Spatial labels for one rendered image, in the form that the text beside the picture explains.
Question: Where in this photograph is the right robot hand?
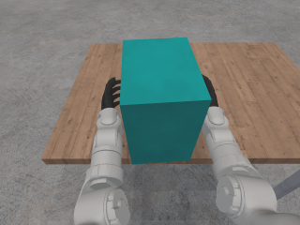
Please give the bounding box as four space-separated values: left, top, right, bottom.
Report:
202 75 218 107

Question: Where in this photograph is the carton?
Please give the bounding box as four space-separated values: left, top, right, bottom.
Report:
119 37 212 165

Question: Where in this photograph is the table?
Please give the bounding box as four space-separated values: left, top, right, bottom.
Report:
41 42 300 200

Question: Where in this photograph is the left robot upper arm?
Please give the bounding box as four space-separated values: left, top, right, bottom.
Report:
74 186 130 225

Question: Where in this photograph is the right robot forearm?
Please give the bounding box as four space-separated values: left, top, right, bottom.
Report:
202 106 278 208

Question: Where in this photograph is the left robot hand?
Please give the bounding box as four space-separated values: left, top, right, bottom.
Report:
101 77 121 110

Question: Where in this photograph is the right robot upper arm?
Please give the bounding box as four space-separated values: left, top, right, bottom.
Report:
216 173 300 225

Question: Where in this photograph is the left robot forearm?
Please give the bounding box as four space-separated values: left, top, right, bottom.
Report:
73 108 124 223

